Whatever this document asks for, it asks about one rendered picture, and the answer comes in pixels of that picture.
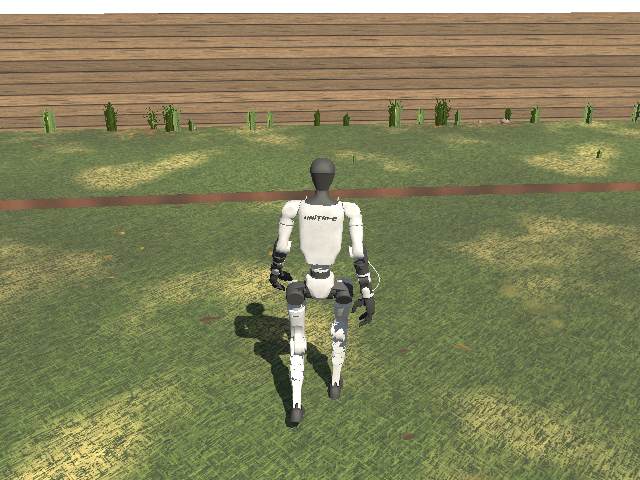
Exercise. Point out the robot right shin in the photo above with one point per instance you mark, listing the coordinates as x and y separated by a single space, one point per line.
338 355

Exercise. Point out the robot right forearm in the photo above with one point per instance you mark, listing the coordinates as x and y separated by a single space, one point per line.
363 275

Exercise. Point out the robot right hand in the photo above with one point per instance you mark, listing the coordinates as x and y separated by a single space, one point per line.
370 309

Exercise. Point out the robot left hand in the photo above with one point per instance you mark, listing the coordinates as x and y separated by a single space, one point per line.
283 276

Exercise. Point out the robot left upper arm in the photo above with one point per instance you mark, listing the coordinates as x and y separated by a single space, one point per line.
289 211

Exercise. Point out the left robot thigh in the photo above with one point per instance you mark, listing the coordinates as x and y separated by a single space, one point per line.
296 306

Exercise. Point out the robot left forearm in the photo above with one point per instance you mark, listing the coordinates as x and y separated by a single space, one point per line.
277 261

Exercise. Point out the robot right upper arm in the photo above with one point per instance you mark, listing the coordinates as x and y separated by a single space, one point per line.
353 213

